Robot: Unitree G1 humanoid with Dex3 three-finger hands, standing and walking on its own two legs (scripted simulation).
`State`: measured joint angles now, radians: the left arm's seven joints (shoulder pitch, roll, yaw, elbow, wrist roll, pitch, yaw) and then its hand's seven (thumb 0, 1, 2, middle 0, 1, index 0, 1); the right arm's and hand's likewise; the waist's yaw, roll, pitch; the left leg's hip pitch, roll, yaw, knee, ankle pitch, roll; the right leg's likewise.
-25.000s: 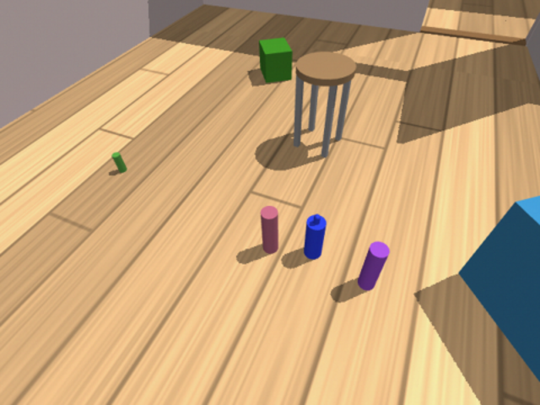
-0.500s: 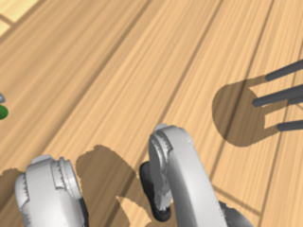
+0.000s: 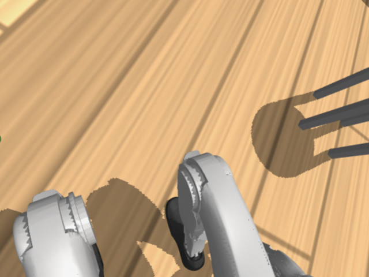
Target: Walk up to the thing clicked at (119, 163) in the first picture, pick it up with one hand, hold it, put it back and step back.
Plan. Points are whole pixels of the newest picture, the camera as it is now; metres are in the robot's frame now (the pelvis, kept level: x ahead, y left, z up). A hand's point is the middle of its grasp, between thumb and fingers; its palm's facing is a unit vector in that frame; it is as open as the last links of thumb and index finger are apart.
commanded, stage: open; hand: left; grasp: from above
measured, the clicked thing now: out of the picture +0.45 +0.33 -0.24
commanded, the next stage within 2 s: withdraw in 0.44 s
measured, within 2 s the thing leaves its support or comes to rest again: neither
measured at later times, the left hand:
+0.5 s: hand out of the picture +0.43 +0.33 -0.21, palm faces -0.45 -0.15 -0.88, open 12.0 cm
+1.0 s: hand out of the picture +0.44 +0.35 -0.06, palm faces -0.36 -0.05 -0.93, open 13.6 cm
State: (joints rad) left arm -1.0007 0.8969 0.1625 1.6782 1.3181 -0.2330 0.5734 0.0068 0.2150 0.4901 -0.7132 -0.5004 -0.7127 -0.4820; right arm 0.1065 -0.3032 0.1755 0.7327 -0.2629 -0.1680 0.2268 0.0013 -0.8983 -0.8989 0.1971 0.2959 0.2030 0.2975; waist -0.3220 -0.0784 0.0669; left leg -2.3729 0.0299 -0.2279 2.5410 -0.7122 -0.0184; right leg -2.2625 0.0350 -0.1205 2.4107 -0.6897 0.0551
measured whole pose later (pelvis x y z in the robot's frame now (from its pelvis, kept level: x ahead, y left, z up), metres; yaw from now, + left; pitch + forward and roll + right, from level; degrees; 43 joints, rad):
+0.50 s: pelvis +0.00 +0.00 +0.00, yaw +0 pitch +30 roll -11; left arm -0.99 0.90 0.17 1.67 1.31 -0.24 0.55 0.00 -0.18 0.79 -0.36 -0.77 -0.36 -0.77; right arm 0.12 -0.31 0.18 0.73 -0.26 -0.16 0.23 0.00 -0.89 -0.90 0.20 0.30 0.20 0.30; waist -0.32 -0.07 0.07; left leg -2.37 0.03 -0.23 2.54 -0.71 -0.02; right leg -2.26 0.04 -0.12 2.41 -0.69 0.06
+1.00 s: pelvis +0.00 +0.00 +0.05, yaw +4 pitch +35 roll -8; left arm -0.88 0.71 0.05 1.20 1.17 -0.08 0.28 0.00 -0.44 0.94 -0.20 -0.91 -0.19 -0.92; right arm 0.14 -0.26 0.02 0.73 -0.11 -0.03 0.21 0.00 -0.91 -0.90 0.20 0.30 0.20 0.30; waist -0.19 0.03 -0.12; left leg -2.27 0.03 -0.13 2.35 -0.69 0.00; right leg -2.18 0.00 -0.06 2.27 -0.70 0.05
